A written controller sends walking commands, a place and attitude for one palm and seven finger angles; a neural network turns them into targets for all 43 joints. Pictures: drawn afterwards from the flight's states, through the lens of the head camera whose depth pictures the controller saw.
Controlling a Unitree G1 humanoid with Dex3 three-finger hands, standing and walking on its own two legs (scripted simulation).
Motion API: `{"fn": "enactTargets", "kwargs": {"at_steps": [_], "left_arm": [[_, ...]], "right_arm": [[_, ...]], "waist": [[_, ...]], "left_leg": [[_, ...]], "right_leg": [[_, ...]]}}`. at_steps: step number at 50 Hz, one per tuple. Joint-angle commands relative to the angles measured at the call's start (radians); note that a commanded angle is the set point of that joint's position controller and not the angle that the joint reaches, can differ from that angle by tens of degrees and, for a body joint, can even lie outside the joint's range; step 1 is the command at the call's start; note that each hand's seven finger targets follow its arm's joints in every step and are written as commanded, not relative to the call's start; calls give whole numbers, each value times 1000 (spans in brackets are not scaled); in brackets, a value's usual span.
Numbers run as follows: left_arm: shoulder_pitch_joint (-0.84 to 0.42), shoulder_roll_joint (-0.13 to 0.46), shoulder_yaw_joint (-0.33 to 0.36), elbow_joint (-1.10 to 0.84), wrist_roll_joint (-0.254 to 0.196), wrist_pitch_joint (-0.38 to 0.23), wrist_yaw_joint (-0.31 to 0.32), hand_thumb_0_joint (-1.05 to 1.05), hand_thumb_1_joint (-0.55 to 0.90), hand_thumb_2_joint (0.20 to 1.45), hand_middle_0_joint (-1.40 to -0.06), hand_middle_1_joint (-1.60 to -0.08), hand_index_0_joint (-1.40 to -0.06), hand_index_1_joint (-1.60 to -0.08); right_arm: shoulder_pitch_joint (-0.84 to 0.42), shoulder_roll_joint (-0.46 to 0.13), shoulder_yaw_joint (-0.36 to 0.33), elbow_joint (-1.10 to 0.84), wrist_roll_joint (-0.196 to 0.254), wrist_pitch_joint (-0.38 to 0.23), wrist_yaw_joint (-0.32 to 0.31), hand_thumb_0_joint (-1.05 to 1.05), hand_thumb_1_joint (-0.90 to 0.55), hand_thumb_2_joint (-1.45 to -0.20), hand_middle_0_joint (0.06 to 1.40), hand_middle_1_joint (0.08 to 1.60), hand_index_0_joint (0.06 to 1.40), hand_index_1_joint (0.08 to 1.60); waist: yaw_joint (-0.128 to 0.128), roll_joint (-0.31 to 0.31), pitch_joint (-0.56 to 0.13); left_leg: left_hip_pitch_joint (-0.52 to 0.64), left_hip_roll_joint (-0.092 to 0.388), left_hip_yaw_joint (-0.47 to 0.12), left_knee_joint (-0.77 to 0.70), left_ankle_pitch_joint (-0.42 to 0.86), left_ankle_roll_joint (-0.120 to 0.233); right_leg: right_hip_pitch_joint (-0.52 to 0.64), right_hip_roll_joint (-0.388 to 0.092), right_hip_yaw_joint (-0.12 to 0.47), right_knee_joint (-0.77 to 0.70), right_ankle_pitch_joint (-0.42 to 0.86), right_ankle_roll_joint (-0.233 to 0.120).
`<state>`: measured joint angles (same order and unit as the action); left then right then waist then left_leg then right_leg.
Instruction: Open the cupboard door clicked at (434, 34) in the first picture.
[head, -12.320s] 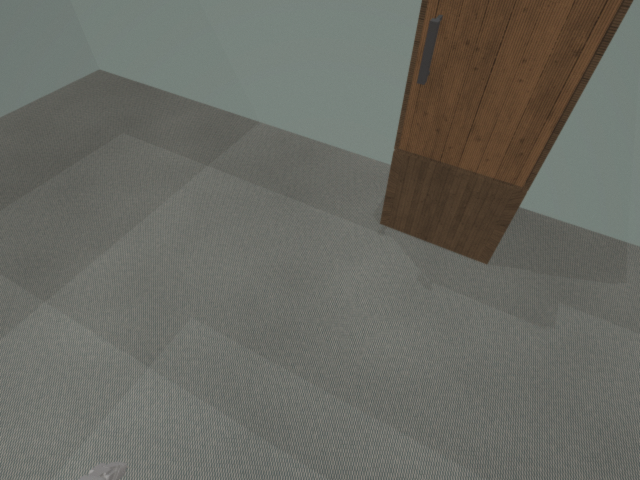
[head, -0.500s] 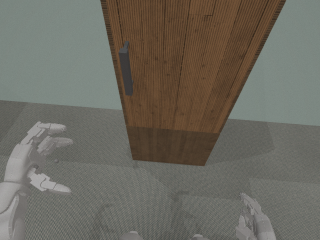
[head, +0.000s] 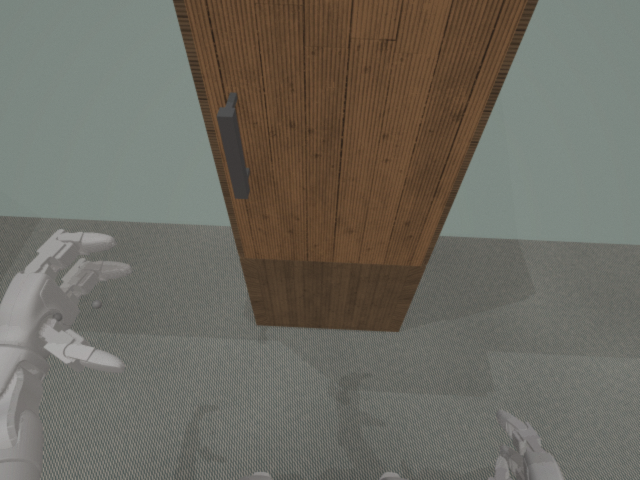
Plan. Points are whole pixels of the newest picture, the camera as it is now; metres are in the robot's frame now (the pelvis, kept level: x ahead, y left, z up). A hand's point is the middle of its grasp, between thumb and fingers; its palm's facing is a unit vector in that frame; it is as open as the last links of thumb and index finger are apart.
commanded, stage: raise the hand with hooked fingers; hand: left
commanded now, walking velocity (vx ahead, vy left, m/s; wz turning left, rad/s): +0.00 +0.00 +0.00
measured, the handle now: (237, 148) +0.59 +0.17 +0.06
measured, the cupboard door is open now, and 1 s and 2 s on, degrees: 0 0 0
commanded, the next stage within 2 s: move the hooked fingers beside the handle in 0.22 s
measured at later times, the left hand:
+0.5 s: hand (104, 296) +0.30 +0.27 +0.08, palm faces +0.01 -1.00 -0.01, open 14.0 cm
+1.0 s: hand (141, 239) +0.39 +0.26 +0.07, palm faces +0.00 -1.00 +0.00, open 14.0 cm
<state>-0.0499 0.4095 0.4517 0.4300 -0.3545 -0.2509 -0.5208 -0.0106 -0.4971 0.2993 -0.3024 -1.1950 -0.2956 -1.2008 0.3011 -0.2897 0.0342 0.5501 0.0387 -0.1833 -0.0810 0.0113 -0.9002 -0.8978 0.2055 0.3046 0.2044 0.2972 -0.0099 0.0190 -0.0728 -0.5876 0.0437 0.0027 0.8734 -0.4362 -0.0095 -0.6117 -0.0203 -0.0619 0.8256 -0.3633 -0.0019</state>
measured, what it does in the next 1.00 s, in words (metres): stands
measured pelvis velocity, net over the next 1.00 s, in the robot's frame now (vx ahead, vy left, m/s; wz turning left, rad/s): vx -0.01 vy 0.00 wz -0.01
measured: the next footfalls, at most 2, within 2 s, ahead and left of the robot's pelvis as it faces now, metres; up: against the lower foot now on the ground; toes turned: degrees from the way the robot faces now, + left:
none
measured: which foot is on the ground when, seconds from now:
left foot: down 0.00-1.00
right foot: down 0.00-1.00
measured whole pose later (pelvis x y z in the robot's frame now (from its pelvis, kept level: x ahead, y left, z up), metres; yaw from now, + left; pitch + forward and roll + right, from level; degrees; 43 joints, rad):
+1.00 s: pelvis -0.01 +0.00 -0.01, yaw -1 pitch +12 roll -1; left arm -0.48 0.48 0.44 0.83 -0.25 -0.31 -0.48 -0.01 -0.50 0.30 -0.30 -1.20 -0.30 -1.20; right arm 0.35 -0.29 0.04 0.60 0.03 -0.09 -0.08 0.01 -0.90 -0.90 0.21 0.30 0.20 0.30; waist -0.06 0.01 -0.07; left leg -0.70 0.05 0.01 0.92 -0.44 -0.01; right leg -0.72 -0.02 -0.05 0.87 -0.36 0.00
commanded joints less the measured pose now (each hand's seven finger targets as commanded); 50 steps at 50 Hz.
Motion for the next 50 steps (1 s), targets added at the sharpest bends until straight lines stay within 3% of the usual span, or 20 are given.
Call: {"fn": "enactTargets", "kwargs": {"at_steps": [1,3,10,12,14,16,19,20,22,24,27,29,32,35,36,39,40,45,46,50], "left_arm": [[-208,273,94,-209,-30,-82,9,0,-500,300,-300,-1200,-300,-1200],[-214,275,87,-221,-25,-86,10,0,-500,300,-300,-1200,-300,-1200],[-221,266,81,-181,-37,-65,-9,0,-500,300,-300,-1200,-300,-1200],[-227,269,79,-193,-33,-67,-9,0,-500,300,-300,-1200,-300,-1200],[-232,267,77,-193,-38,-68,-13,0,-500,300,-300,-1200,-300,-1200],[-232,259,68,-185,-32,-66,-16,0,-500,300,-300,-1200,-300,-1200],[-386,230,11,-186,-23,-65,-5,0,-500,300,-300,-1200,-300,-1200],[-427,246,10,-177,-11,-66,3,0,-500,300,-300,-1200,-300,-1200],[-454,212,-26,-146,4,-64,17,0,-500,300,-300,-1200,-300,-1200],[-472,263,7,-124,15,-68,29,0,-500,300,-300,-1200,-300,-1200],[-495,252,1,-69,34,-61,49,0,-500,300,-300,-1200,-300,-1200],[-508,302,45,-25,36,-61,60,0,-500,300,-300,-1200,-300,-1200],[-508,288,41,-3,44,-67,67,0,-500,300,-300,-1200,-300,-1200],[-535,301,48,27,48,-75,64,0,-500,300,-300,-1200,-300,-1200],[-551,316,59,66,49,-75,64,0,-500,300,-300,-1200,-300,-1200],[-649,305,27,88,53,-90,51,0,-500,300,-300,-1200,-300,-1200],[-663,322,41,93,58,-96,49,0,-500,300,-300,-1200,-300,-1200],[-719,346,51,143,66,-122,41,0,-500,300,-300,-1200,-300,-1200],[-749,325,24,183,70,-119,40,0,-500,300,-300,-1200,-300,-1200],[-827,383,53,233,93,-126,48,0,-500,300,-300,-1200,-300,-1200]], "right_arm": [[-34,-127,-55,-142,0,-54,-10,0,-900,-900,200,300,200,300],[-40,-126,-54,-141,3,-57,-13,0,-900,-900,200,300,200,300],[-44,-130,-47,-142,2,-58,-17,0,-900,-900,200,300,200,300],[-44,-129,-48,-143,3,-61,-17,0,-900,-900,200,300,200,300],[-41,-132,-47,-144,-1,-62,-17,0,-900,-900,200,300,200,300],[-45,-129,-46,-142,2,-63,-19,0,-900,-900,200,300,200,300],[-40,-131,-43,-129,3,-66,-27,0,-900,-900,200,300,200,300],[-36,-133,-44,-122,4,-65,-30,0,-900,-900,200,300,200,300],[-28,-130,-44,-115,5,-68,-33,0,-900,-900,200,300,200,300],[-18,-139,-44,-106,0,-64,-34,0,-900,-900,200,300,200,300],[-17,-131,-42,-103,2,-51,-28,0,-900,-900,200,300,200,300],[-7,-139,-43,-101,-3,-38,-24,0,-900,-900,200,300,200,300],[-2,-131,-43,-112,-4,-23,-14,0,-900,-900,200,300,200,300],[16,-135,-48,-110,-5,-6,-7,0,-900,-900,200,300,200,300],[23,-140,-48,-103,-4,2,-7,0,-900,-900,200,300,200,300],[37,-143,-49,-97,-2,16,-8,0,-900,-900,200,300,200,300],[45,-143,-53,-92,-4,20,-7,0,-900,-900,200,300,200,300],[76,-147,-60,-72,-7,41,-7,0,-900,-900,200,300,200,300],[78,-147,-57,-64,-5,45,-6,0,-900,-900,200,300,200,300],[98,-153,-61,-53,-9,63,-4,0,-900,-900,200,300,200,300]], "waist": [[15,52,-239],[13,88,-233],[10,37,-210],[14,66,-228],[11,40,-222],[10,63,-215],[-21,74,-191],[-24,68,-201],[-27,80,-212],[-16,55,-239],[-12,77,-252],[-3,34,-266],[3,58,-296],[-6,48,-298],[-13,19,-280],[-32,43,-277],[-30,58,-306],[-37,49,-362],[-51,39,-335],[-48,71,-358]], "left_leg": [[53,-52,5,-133,237,24],[67,-50,2,-140,224,23],[42,-50,-2,-137,200,24],[53,-51,-3,-139,203,23],[54,-49,-7,-132,217,24],[51,-49,-7,-138,194,21],[62,-48,-15,-135,157,21],[62,-45,-24,-141,139,19],[78,-45,-28,-145,137,18],[73,-44,-33,-139,162,18],[68,-44,-26,-143,175,13],[46,-45,-23,-133,196,16],[35,-46,-8,-129,232,15],[26,-42,-2,-120,251,17],[4,-41,-1,-120,229,18],[0,-42,0,-112,218,21],[11,-41,1,-110,230,22],[10,-40,3,-89,272,26],[-8,-40,4,-89,245,27],[-14,-38,1,-80,244,27]], "right_leg": [[198,34,42,-106,181,-18],[180,34,37,-108,162,-19],[179,36,41,-114,139,-19],[178,34,38,-109,141,-20],[176,41,35,-103,155,-23],[160,37,32,-104,131,-21],[105,42,29,-104,90,-22],[96,39,24,-103,69,-20],[83,35,21,-100,67,-21],[107,37,22,-90,87,-26],[109,31,21,-83,107,-23],[141,34,28,-80,131,-24],[170,31,35,-71,187,-21],[165,36,36,-66,217,-19],[162,36,39,-72,201,-16],[143,38,44,-67,194,-20],[145,38,46,-65,207,-19],[159,40,52,-51,259,-18],[138,39,51,-55,237,-14],[122,39,53,-44,227,-18]]}}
